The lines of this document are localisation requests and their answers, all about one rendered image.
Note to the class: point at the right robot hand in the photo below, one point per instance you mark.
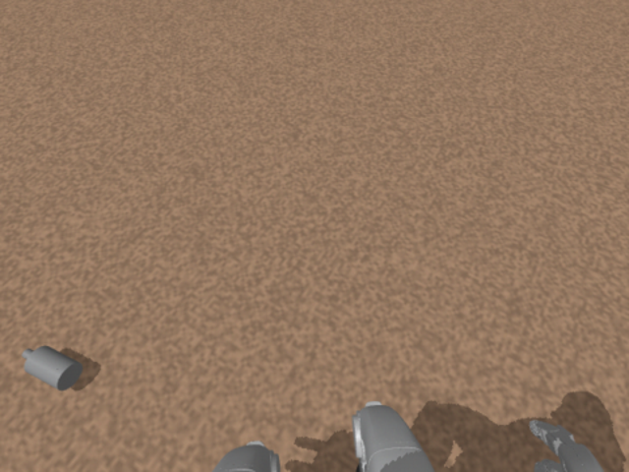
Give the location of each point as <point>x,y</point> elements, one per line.
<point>573,457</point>

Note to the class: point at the bottle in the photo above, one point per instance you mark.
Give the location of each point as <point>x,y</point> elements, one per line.
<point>52,367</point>

